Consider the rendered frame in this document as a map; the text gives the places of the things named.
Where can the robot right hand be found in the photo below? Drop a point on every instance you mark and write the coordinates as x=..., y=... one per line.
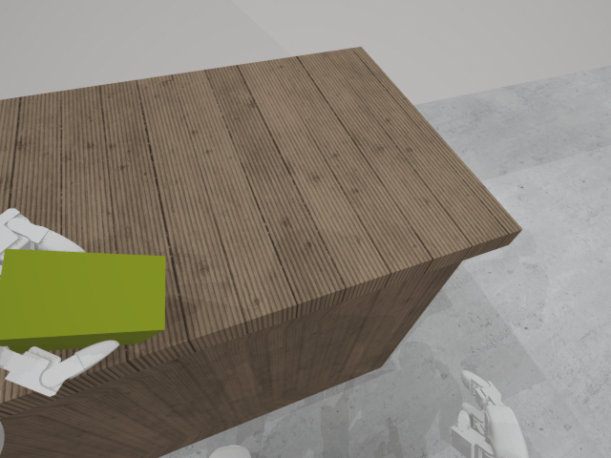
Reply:
x=496, y=434

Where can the sponge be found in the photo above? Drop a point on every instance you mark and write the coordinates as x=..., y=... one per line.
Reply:
x=58, y=300

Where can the table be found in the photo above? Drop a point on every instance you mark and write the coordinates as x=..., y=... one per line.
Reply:
x=308, y=215

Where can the robot left hand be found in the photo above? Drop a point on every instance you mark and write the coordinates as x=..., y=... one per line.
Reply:
x=37, y=369

